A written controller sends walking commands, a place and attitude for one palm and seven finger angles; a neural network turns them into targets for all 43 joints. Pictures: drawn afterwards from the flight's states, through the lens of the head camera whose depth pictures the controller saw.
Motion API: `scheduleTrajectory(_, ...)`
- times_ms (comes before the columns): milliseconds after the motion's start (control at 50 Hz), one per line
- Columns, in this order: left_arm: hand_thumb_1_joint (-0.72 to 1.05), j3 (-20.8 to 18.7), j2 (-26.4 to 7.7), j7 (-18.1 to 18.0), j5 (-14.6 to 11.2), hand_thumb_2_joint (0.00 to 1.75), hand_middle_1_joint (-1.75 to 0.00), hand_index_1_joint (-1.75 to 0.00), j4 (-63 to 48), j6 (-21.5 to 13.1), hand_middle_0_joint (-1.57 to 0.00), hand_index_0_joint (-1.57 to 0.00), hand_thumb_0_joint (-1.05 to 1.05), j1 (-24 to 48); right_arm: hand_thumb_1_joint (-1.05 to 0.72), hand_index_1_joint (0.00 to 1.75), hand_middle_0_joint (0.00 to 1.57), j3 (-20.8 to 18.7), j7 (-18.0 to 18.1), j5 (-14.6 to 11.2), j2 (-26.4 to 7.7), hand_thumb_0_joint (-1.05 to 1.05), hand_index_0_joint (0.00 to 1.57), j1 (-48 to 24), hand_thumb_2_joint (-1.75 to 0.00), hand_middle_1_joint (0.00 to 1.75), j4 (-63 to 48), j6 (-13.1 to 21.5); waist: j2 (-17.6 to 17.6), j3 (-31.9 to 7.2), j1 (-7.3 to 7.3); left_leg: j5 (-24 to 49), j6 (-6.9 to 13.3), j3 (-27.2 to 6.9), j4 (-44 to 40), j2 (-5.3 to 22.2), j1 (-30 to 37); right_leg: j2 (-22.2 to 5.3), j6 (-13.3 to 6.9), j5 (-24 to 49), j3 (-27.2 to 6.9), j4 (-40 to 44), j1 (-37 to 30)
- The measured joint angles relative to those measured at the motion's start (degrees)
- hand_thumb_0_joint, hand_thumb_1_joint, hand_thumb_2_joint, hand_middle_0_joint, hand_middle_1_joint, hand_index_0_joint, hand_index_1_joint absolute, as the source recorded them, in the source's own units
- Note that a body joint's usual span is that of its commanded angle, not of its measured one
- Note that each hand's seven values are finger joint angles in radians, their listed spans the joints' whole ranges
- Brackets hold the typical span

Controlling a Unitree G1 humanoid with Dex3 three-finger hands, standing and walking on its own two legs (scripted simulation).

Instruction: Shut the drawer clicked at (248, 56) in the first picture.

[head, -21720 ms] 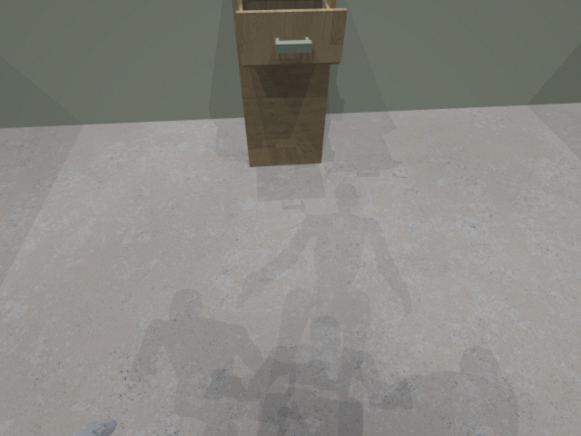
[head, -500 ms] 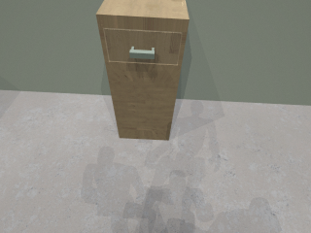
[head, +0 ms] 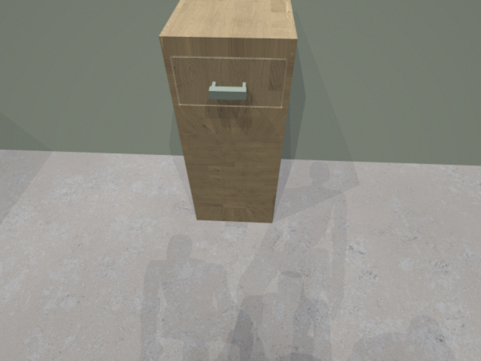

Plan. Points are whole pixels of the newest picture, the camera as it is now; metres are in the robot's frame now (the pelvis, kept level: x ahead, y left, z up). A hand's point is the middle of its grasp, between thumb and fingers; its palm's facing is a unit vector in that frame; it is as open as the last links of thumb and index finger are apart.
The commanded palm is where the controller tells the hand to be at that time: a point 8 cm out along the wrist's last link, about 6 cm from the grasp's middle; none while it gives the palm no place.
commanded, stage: let the arm hang, fingers relaxed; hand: left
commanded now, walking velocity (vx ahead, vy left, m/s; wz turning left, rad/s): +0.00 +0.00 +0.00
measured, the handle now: (228, 88) +0.85 +0.10 +0.00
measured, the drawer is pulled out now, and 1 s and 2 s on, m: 0.00 0.00 0.00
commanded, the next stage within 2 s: look to check the result in 0.34 s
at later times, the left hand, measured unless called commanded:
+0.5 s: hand out of the picture -0.03 +0.13 -0.18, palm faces +0.06 -0.98 -0.16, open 7.4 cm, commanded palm none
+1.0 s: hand out of the picture +0.00 +0.12 -0.17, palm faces +0.07 -0.99 -0.16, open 7.4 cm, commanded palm none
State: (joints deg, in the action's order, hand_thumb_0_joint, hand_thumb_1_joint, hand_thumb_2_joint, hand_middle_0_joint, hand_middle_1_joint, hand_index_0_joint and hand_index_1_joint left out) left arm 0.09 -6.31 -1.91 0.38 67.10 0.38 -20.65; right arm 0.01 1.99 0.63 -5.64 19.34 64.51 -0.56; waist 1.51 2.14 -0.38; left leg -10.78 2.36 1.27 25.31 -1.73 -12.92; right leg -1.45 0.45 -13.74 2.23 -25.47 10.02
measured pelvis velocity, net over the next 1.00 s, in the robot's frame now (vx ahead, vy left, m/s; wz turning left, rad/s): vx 0.02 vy -0.03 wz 0.00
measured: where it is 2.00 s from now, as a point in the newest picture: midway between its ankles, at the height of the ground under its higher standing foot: outside the picture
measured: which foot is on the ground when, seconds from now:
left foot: down 0.00-1.00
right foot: down 0.00-1.00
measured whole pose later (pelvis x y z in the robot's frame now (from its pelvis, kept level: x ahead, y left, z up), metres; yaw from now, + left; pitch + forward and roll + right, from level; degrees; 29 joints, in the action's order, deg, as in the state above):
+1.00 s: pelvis +0.02 -0.03 +0.00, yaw +0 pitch -1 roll +0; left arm -0.5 -5.0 -2.1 0.2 66.3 -0.7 -17.2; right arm -0.5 2.8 0.7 -6.1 17.1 65.5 0.1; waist 1.0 2.8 -0.1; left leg -12.2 -0.2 0.3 24.6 0.4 -11.0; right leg 0.7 -1.9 -15.2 3.0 -24.5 8.0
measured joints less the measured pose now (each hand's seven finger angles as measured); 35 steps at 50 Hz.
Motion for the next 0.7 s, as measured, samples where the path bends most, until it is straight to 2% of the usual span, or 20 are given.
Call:
scheduleTrajectory(180,0.91,-0.21,2.29,-0.08,0.17,0.90,-0.32,-0.31,-1.47,-0.68,-0.21,-0.21,0.01,2.22,-0.91,0.30,0.20,-0.47,0.21,0.24,0.62,0.01,0.20,-0.11,-0.90,0.29,-0.04,0.41,-0.63,-1.19,0.38,-0.27,-0.56,-0.02,0.54,0.53,-0.39,0.51,-0.53,-0.36,-0.01,-0.78,0.56)
scheduleTrajectory(700,0.91,-0.84,0.60,-0.24,-0.21,0.90,-0.30,-0.30,-0.57,-0.66,-0.20,-0.20,0.01,2.22,-0.90,0.30,0.20,-0.53,0.59,0.11,0.11,0.01,0.20,-0.14,-0.90,0.29,0.72,0.33,-0.37,0.95,0.50,-0.97,-1.94,-0.86,0.21,1.66,0.33,1.71,-1.80,-1.00,0.74,0.09,-0.52)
